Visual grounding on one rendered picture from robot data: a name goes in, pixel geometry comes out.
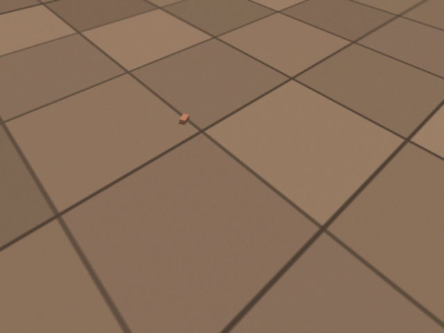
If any small box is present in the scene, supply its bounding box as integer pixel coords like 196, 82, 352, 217
179, 114, 189, 124

